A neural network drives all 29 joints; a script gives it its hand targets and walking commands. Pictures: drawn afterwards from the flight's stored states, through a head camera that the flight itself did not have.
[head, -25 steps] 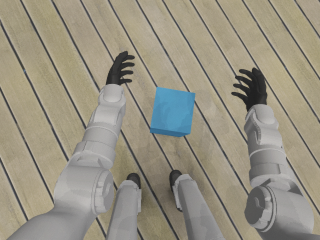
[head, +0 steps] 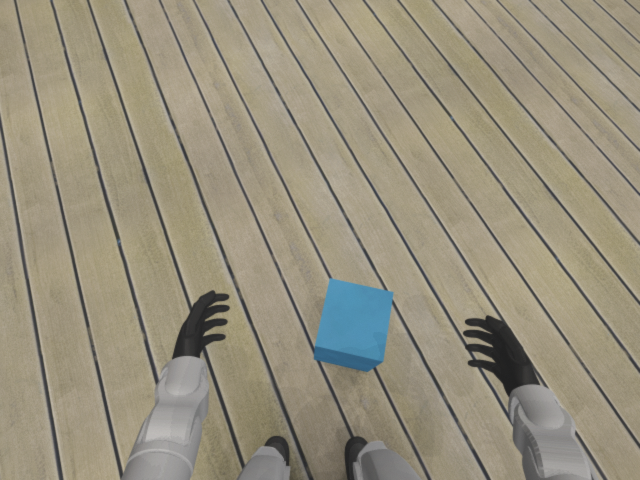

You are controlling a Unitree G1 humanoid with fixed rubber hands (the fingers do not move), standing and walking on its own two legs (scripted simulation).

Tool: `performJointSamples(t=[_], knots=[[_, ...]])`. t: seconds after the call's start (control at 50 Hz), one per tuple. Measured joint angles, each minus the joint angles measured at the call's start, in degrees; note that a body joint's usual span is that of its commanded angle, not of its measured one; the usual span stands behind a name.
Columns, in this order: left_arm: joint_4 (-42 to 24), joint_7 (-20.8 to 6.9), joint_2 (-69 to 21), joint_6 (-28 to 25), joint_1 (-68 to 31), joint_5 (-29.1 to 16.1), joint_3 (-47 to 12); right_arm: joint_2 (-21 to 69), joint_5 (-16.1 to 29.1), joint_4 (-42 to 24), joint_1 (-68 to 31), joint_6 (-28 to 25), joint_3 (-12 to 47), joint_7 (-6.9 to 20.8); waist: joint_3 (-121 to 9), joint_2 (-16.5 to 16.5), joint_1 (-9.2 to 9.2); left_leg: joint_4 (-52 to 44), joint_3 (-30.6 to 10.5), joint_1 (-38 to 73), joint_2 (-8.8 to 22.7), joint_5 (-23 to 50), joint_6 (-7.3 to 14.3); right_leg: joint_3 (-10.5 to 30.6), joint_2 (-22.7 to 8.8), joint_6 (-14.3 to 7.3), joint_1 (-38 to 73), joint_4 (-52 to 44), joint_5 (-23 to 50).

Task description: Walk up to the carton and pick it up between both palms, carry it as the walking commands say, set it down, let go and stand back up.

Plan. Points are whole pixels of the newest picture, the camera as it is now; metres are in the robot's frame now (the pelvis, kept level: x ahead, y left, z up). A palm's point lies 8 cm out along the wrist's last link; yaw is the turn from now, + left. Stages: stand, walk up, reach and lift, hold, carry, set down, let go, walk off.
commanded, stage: let go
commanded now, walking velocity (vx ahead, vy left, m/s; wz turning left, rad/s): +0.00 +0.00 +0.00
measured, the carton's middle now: (350, 328) +0.41 -0.10 -0.62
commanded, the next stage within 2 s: stand in 0.78 s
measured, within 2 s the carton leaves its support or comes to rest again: neither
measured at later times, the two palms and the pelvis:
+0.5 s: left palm (105, 447) +0.19 +0.24 -0.04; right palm (536, 433) +0.17 -0.23 -0.04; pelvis +0.02 +0.01 +0.03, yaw -2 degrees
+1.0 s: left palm out of the picture +0.15 +0.28 -0.06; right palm (565, 440) +0.16 -0.27 -0.05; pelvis +0.02 +0.00 +0.02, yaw -2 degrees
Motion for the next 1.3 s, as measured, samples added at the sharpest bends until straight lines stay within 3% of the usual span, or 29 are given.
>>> performJointSamples(t=[0.22, 0.36, 0.56, 0.76, 0.86, 0.94, 1.3], knots=[[-1.2, -5.2, 5.7, -1.4, 16.6, -4.5, -2.1, 0.4, 1.8, -6.0, 17.5, 0.9, 5.5, -2.3, 2.4, -0.7, 2.59, -8.7, 0.9, 22.9, 0.9, -0.2, 0.6, 1.3, 0.0, -0.1, 22.9, -9.3, 0.5], [-4.1, -7.8, 7.4, 0.6, 22.3, -5.1, -4.0, -1.7, 3.7, -6.3, 19.7, 3.4, 5.4, -2.2, 4.8, -0.3, 3.80, -12.3, 1.3, 32.6, 0.5, 0.4, 1.2, 1.8, -0.7, 0.3, 32.3, -12.4, 0.8], [-5.9, -9.9, 8.5, 3.9, 23.1, -5.2, -4.0, -1.6, 2.7, -8.0, 18.8, 7.7, 4.9, -1.8, 8.2, 0.3, 5.25, -12.4, 1.5, 37.8, 0.7, 0.1, 1.4, 2.0, -0.5, 0.4, 37.7, -13.2, 0.9], [-4.7, -9.1, 8.3, 3.2, 23.2, -5.1, -4.7, -1.3, 2.1, -8.4, 17.5, 12.5, 6.0, -3.5, 8.3, 0.1, 4.98, -11.1, 1.8, 38.5, 0.6, -0.7, 1.4, 2.2, -0.5, 0.2, 37.9, -11.1, -0.2], [5.2, -5.7, 8.6, -0.4, 22.1, -4.8, -2.5, -3.9, 2.6, -0.8, 16.0, 4.9, 5.4, -5.5, 4.5, 1.3, 5.03, -7.4, 2.0, 34.7, 1.1, -2.6, 1.2, 2.2, 0.2, 0.0, 34.6, -8.5, -1.3], [9.8, -4.7, 9.9, -2.0, 22.6, -4.5, -0.6, -5.9, 2.4, 3.5, 16.1, 1.9, 4.3, -6.6, 3.2, 2.2, 5.26, -6.5, 1.7, 33.8, 1.3, -3.1, 1.1, 1.8, 0.5, -0.1, 34.0, -8.3, -1.5], [16.0, -4.1, 10.0, -3.1, 23.2, -4.6, -1.3, -7.4, 2.1, 11.3, 19.2, -0.4, 5.6, -8.4, 4.4, 2.3, 5.23, -7.7, 1.1, 34.0, 1.7, -2.2, 0.5, 1.3, 0.8, -0.8, 34.1, -9.0, -0.9]])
